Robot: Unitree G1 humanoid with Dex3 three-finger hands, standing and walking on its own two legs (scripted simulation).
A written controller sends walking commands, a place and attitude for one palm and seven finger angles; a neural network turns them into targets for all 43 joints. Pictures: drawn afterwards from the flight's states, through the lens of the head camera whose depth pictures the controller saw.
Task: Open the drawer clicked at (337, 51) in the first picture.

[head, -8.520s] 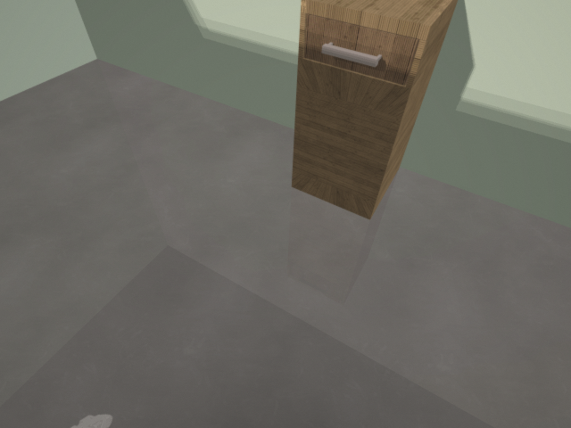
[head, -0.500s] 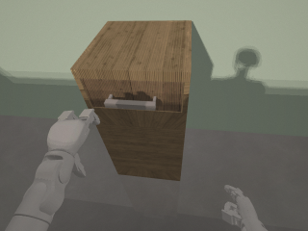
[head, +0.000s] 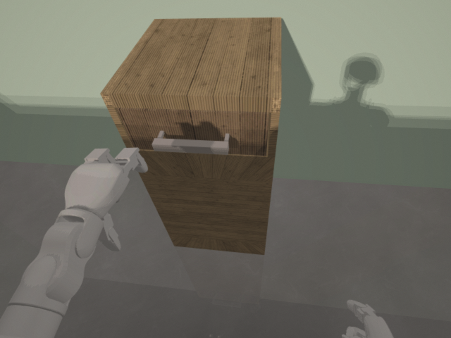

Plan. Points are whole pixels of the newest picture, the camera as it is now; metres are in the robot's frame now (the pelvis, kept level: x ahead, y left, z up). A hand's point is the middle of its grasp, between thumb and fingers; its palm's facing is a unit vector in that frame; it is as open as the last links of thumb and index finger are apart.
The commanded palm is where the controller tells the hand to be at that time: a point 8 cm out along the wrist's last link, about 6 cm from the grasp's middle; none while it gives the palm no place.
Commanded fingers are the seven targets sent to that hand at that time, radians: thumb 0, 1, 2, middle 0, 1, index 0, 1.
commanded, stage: raise the hand with hooked fingers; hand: left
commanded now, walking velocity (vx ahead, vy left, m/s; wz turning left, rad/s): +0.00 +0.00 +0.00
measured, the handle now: (192, 140) +0.57 +0.17 -0.02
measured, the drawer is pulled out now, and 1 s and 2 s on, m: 0.00 0.00 0.00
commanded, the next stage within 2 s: move the hooked fingers above the handle in 0.02 s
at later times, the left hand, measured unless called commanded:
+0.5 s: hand (142, 181) +0.36 +0.21 +0.08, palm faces +0.02 -0.07 -1.00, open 13.8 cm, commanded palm +0.34 +0.22 +0.14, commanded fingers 0.00 -0.50 0.30 -0.30 -1.20 -0.30 -1.20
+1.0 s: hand (167, 161) +0.43 +0.18 +0.06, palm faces -0.02 -0.05 -1.00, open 13.8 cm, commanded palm +0.41 +0.19 +0.12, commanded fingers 0.00 -0.50 0.30 -0.30 -1.20 -0.30 -1.20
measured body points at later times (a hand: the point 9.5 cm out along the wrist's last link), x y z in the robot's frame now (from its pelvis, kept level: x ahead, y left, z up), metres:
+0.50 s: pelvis +0.00 -0.01 +0.00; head +0.02 -0.04 +0.45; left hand +0.35 +0.21 +0.13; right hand +0.18 -0.24 -0.12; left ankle +0.03 +0.11 -0.74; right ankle -0.02 -0.12 -0.74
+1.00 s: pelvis +0.02 -0.02 -0.01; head +0.06 -0.05 +0.44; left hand +0.42 +0.19 +0.11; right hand +0.13 -0.28 -0.14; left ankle +0.03 +0.11 -0.74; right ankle -0.02 -0.12 -0.74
